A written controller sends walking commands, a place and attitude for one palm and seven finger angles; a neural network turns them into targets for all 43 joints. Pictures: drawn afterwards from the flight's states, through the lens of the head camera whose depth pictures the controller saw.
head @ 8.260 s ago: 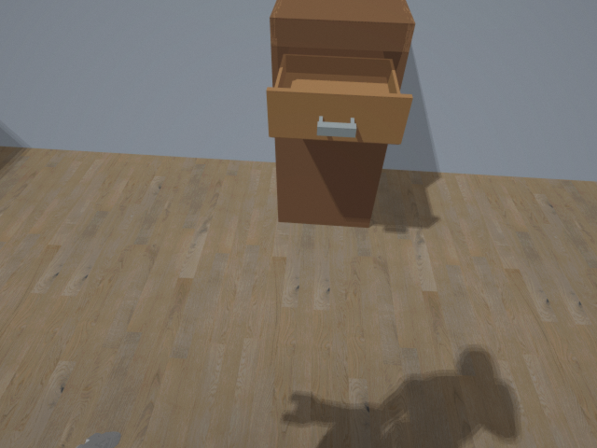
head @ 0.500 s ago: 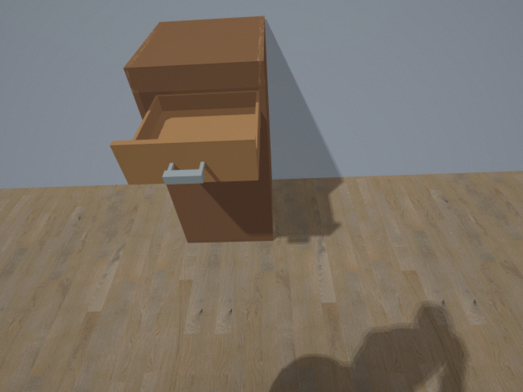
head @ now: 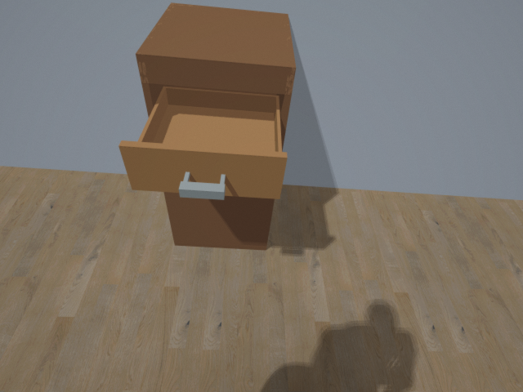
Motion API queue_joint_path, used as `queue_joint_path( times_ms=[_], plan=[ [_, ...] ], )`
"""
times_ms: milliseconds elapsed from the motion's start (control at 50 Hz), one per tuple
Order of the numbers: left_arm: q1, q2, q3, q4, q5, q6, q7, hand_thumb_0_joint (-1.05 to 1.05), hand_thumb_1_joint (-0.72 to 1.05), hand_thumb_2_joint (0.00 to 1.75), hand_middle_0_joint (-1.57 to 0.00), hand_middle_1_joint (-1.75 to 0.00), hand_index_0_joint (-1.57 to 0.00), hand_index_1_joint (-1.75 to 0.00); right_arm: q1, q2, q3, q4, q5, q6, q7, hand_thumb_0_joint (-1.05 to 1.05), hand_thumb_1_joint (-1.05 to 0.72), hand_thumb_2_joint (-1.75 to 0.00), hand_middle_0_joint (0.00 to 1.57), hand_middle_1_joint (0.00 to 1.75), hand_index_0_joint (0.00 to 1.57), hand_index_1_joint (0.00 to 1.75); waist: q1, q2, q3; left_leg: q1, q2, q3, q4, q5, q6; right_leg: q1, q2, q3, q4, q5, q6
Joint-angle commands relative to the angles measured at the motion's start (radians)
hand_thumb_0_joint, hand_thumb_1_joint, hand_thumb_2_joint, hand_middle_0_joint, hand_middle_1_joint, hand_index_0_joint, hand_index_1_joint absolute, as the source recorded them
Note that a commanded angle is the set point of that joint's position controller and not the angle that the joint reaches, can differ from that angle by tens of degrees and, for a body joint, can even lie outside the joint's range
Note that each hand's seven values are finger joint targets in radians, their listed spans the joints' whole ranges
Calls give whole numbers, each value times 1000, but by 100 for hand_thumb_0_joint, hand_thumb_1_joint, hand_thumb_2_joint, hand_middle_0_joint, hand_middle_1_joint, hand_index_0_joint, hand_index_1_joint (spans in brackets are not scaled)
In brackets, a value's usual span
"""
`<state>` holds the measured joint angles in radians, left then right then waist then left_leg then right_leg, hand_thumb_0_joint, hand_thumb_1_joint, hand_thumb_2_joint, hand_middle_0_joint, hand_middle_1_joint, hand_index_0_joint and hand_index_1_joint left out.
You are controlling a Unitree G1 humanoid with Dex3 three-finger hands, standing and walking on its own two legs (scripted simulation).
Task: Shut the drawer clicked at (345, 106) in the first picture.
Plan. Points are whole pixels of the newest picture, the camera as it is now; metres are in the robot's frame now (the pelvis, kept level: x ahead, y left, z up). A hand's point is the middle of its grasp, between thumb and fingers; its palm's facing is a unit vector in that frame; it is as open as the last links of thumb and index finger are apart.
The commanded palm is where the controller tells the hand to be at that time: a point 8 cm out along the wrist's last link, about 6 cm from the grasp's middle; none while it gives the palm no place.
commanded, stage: take the last steps up to it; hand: left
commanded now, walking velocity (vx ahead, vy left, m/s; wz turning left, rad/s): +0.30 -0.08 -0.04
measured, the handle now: (203, 183) +0.56 +0.18 -0.05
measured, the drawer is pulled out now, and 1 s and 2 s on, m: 0.28 0.28 0.28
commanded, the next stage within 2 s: come to a stop and stand still in 0.54 s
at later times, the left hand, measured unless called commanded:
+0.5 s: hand (217, 330) +0.27 +0.10 -0.17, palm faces +0.03 -0.98 -0.21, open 7.2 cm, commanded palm none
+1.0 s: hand (214, 377) +0.19 +0.09 -0.19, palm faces +0.08 -0.99 -0.11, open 7.4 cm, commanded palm none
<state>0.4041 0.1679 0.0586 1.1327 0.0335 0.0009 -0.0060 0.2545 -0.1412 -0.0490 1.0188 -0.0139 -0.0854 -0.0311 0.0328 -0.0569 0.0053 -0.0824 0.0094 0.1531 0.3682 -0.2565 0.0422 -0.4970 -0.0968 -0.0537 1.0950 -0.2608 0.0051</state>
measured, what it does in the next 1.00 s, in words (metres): walks ahead: right foot, then left foot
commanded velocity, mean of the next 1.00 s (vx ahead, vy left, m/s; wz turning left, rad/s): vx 0.08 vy -0.04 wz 0.00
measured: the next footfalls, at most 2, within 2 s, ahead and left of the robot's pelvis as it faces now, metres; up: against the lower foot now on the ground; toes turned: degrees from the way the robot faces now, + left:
right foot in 0.34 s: +0.27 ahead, -0.15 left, +0.00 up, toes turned -7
left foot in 0.78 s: +0.31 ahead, +0.06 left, +0.00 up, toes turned +3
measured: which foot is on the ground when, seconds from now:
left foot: down 0.00-0.34, up 0.36-0.76, down 0.78-1.00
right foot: up 0.00-0.32, down 0.34-1.00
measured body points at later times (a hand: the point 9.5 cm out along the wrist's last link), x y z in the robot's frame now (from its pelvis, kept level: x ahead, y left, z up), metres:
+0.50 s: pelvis +0.17 -0.07 -0.02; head +0.19 -0.09 +0.43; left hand +0.27 +0.15 -0.15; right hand +0.09 -0.28 -0.18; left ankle +0.11 +0.07 -0.65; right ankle +0.23 -0.15 -0.74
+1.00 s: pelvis +0.23 -0.05 +0.00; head +0.24 -0.03 +0.45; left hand +0.19 +0.14 -0.17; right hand +0.32 -0.27 -0.15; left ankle +0.28 +0.06 -0.74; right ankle +0.23 -0.15 -0.74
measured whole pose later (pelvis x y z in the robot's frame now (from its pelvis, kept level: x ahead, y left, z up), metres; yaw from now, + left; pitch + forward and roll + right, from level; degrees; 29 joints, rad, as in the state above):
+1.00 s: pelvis +0.23 -0.05 +0.00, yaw -1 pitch -2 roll +0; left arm 0.34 0.11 0.01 1.14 0.02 0.01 0.03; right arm 0.15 -0.12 -0.02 1.06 0.00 -0.01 -0.04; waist 0.05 -0.04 0.05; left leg -0.21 0.03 0.11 0.42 -0.16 0.01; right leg -0.16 -0.02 -0.13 0.43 -0.24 -0.02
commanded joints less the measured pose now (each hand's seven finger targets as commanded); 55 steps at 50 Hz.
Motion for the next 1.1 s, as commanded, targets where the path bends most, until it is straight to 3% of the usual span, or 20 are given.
queue_joint_path(
  times_ms=[0,120,200,240,280,300,320,340,360,400,440,480,600,660,720,760,800,820,860,1080],
  plan=[
    [-34,10,6,-77,-4,-9,-7,0,90,90,-20,-30,-20,-30,158,-89,-2,35,1,-5,-6,0,-90,-90,20,30,20,30,-23,178,136,3,270,-159,-206,317,99,-181,-28,26,17,84,17],
    [-258,32,1,-157,-9,-10,-14,0,90,90,-20,-30,-20,-30,244,-102,-5,78,-12,0,-10,0,-90,-90,20,30,20,30,-63,189,166,112,284,-154,-164,489,112,-234,-25,-16,-193,96,10],
    [-352,31,-3,-190,-17,-19,-17,0,90,90,-20,-30,-20,-30,265,-125,-12,99,-21,10,-8,0,-90,-90,20,30,20,30,-83,192,169,101,295,-117,-118,536,95,-99,0,-48,-386,61,-21],
    [-311,40,0,-180,-16,-28,-15,0,90,90,-20,-30,-20,-30,267,-139,-15,108,-19,14,-7,0,-90,-90,20,30,20,30,-59,174,136,75,294,-101,-37,686,91,42,47,-82,-447,30,-46],
    [-125,71,10,-117,-12,-44,-11,0,90,90,-20,-30,-20,-30,254,-148,-14,112,-9,17,-5,0,-90,-90,20,30,20,30,24,136,26,25,239,-58,176,738,51,321,98,-119,-554,120,-61],
    [8,130,28,-75,-7,-58,-4,0,90,90,-20,-30,-20,-30,246,-129,-13,111,1,15,3,0,-90,-90,20,30,20,30,84,84,-67,-133,200,-40,383,570,16,572,14,-18,-574,171,-94],
    [121,238,57,-54,-6,-67,12,0,90,90,-20,-30,-20,-30,294,-67,-4,85,14,15,12,0,-90,-90,20,30,20,30,105,-167,-219,-371,48,19,720,-53,-35,801,-275,355,-644,341,-203],
    [136,274,55,-45,-29,-62,15,0,90,90,-20,-30,-20,-30,248,-79,-3,64,20,23,6,0,-90,-90,20,30,20,30,93,-120,-239,-415,17,-99,942,-345,-25,739,-372,477,-736,466,-264],
    [29,236,44,-65,-31,-55,20,0,90,90,-20,-30,-20,-30,219,-70,-9,66,17,28,6,0,-90,-90,20,30,20,30,58,-39,-126,-436,69,-146,992,-281,-14,598,-342,389,-773,328,-268],
    [-120,153,19,-101,-30,-61,22,0,90,90,-20,-30,-20,-30,174,-46,-12,69,3,48,14,0,-90,-90,20,30,20,30,-9,-9,18,-428,124,-165,972,-136,-23,322,-271,278,-844,170,-199],
    [-190,94,3,-117,-24,-66,31,0,90,90,-20,-30,-20,-30,217,-18,-8,85,-9,71,16,0,-90,-90,20,30,20,30,-64,-7,52,-359,143,-154,880,-79,-41,183,-217,139,-889,165,-165],
    [-185,72,-6,-108,-19,-69,31,0,90,90,-20,-30,-20,-30,241,-10,-7,94,-13,85,19,0,-90,-90,20,30,20,30,-84,-39,50,-318,132,-129,785,-48,-56,132,-173,65,-909,162,-151],
    [-104,84,1,-79,-14,-71,27,0,90,90,-20,-30,-20,-30,96,-9,-5,43,-13,80,31,0,-90,-90,20,30,20,30,-40,-21,61,-337,117,-90,495,-35,-73,214,-169,94,-936,85,-188],
    [-79,78,-5,-54,-11,-66,31,0,90,90,-20,-30,-20,-30,33,-3,8,36,-5,67,23,0,-90,-90,20,30,20,30,-22,-14,46,-276,97,-96,322,-59,-83,277,-181,112,-875,263,-189],
    [-90,63,-20,-36,-22,-52,37,0,90,90,-20,-30,-20,-30,80,-17,19,70,2,58,11,0,-90,-90,20,30,20,30,-48,27,12,-43,85,-109,63,184,-85,231,-106,51,-761,301,-113],
    [-29,19,-35,-25,-31,-41,42,0,90,90,-20,-30,-20,-30,72,-91,20,65,1,43,-4,0,-90,-90,20,30,20,30,-21,150,-27,7,211,-202,30,529,-29,254,-25,19,-711,203,-31],
    [-21,18,-40,-13,-23,-29,48,0,90,90,-20,-30,-20,-30,22,-100,20,60,5,60,-14,0,-90,-90,20,30,20,30,-18,85,45,-41,212,-166,28,447,-21,269,-21,30,-761,166,-17],
    [-16,28,-39,-6,-23,-17,48,0,90,90,-20,-30,-20,-30,4,-93,22,62,9,61,-16,0,-90,-90,20,30,20,30,-13,183,58,-62,203,-182,-4,451,-15,276,-24,24,-737,147,-11],
    [-8,47,-34,-8,-23,-6,45,0,90,90,-20,-30,-20,-30,-16,-96,17,48,12,69,-20,0,-90,-90,20,30,20,30,-11,192,85,-109,207,-205,-63,347,2,295,-13,18,-725,83,-4],
    [-2,41,-20,-53,-10,-1,38,0,90,90,-20,-30,-20,-30,-20,-105,-7,20,4,77,-11,0,-90,-90,20,30,20,30,-23,90,-6,-122,169,-203,-65,54,3,286,-11,41,-725,69,-23]
  ],
)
